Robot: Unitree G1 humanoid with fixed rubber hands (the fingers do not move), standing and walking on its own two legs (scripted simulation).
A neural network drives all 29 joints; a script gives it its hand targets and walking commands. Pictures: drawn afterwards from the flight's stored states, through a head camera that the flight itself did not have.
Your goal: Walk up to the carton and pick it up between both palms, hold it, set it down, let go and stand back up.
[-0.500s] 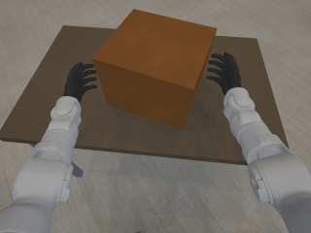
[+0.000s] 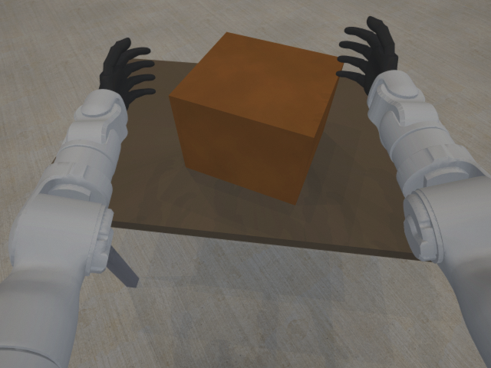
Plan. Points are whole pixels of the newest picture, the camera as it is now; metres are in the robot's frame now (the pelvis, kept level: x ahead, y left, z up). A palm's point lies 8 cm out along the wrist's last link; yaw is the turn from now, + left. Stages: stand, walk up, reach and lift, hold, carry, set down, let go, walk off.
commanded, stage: set down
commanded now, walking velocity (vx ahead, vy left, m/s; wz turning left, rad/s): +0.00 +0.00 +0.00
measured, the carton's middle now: (260, 116) +0.65 +0.01 -0.01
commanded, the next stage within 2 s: none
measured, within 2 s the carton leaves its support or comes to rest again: neither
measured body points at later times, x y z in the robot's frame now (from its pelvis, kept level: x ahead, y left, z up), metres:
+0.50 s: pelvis +0.04 -0.02 +0.00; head +0.13 -0.03 +0.44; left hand +0.54 +0.23 +0.15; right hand +0.55 -0.24 +0.16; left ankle +0.03 +0.10 -0.74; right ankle +0.00 -0.15 -0.74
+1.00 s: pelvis +0.02 +0.00 +0.00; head +0.10 +0.01 +0.44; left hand +0.50 +0.32 +0.26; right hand +0.55 -0.19 +0.29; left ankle +0.02 +0.10 -0.75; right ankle +0.00 -0.15 -0.75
